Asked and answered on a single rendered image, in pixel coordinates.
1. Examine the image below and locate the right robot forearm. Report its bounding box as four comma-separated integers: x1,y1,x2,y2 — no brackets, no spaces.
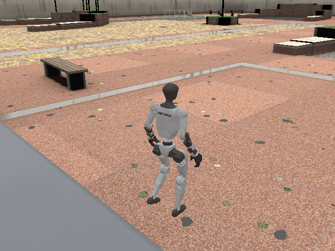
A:
183,132,198,157

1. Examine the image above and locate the robot right thigh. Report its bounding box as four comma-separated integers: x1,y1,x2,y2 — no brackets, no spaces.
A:
172,149,188,186

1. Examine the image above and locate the robot right shin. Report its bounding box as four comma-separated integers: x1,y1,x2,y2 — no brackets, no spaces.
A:
175,178,186,211

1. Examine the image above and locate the left robot upper arm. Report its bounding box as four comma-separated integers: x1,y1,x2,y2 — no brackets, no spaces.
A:
144,103,160,129

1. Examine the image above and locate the left robot forearm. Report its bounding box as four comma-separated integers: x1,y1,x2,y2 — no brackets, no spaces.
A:
144,127,154,139

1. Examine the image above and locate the robot right hand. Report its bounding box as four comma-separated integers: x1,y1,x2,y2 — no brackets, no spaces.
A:
190,154,202,167

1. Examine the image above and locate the right robot upper arm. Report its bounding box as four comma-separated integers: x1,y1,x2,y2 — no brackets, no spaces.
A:
177,108,188,140

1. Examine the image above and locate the robot left hand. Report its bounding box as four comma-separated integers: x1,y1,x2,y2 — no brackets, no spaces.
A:
149,136,160,147

